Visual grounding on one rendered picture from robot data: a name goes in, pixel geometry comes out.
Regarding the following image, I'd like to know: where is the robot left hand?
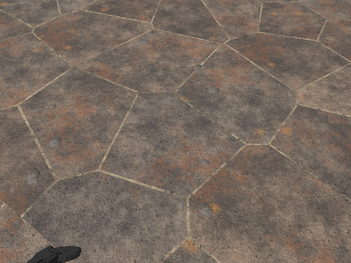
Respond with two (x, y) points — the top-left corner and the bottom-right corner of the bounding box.
(27, 245), (81, 263)

